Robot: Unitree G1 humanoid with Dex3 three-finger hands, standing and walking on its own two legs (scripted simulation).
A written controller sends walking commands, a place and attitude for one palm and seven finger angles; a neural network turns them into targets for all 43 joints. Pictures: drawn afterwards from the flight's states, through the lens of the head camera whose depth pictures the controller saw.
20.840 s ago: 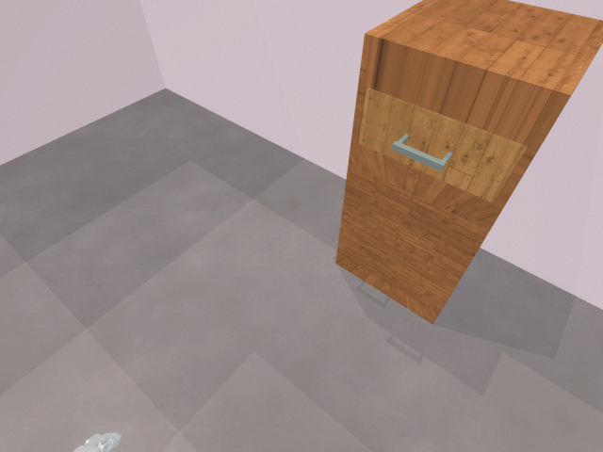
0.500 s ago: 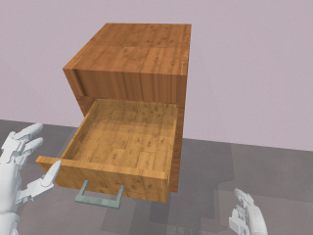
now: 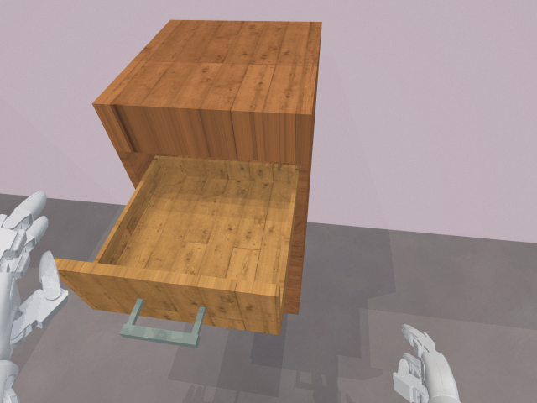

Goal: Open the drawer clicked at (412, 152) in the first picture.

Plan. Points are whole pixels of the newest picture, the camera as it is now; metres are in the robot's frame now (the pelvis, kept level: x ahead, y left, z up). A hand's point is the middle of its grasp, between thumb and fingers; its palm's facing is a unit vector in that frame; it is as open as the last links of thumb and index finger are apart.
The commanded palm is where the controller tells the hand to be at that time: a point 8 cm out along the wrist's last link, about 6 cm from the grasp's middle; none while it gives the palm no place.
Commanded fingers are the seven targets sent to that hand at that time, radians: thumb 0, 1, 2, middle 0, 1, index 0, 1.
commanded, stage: step back with the hand held close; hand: left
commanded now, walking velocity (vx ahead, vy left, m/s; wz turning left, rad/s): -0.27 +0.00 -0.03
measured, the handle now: (164, 323) +0.25 +0.21 -0.07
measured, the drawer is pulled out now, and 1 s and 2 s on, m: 0.30 0.30 0.30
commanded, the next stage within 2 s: stop stepping back and stand still in 1.22 s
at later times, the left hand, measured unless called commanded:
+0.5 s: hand (17, 348) +0.14 +0.26 +0.15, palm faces +0.31 -0.81 -0.49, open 7.4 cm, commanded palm +0.08 +0.31 +0.17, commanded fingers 0.00 0.90 0.90 -0.20 -0.30 -0.20 -0.30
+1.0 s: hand (10, 402) +0.09 +0.24 +0.15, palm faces +0.22 -0.84 -0.50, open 7.4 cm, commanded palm +0.02 +0.29 +0.17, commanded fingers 0.00 0.90 0.90 -0.20 -0.30 -0.20 -0.30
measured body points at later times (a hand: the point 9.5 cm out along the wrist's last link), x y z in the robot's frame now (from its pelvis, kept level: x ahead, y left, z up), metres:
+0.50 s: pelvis -0.06 +0.03 -0.01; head -0.01 +0.04 +0.44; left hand +0.12 +0.30 +0.18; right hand +0.14 -0.20 -0.08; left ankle +0.00 +0.13 -0.74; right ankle -0.03 -0.09 -0.74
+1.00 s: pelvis -0.12 +0.02 -0.02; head -0.05 +0.04 +0.43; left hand +0.08 +0.29 +0.18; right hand +0.08 -0.19 -0.09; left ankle +0.00 +0.13 -0.74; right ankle -0.22 -0.10 -0.74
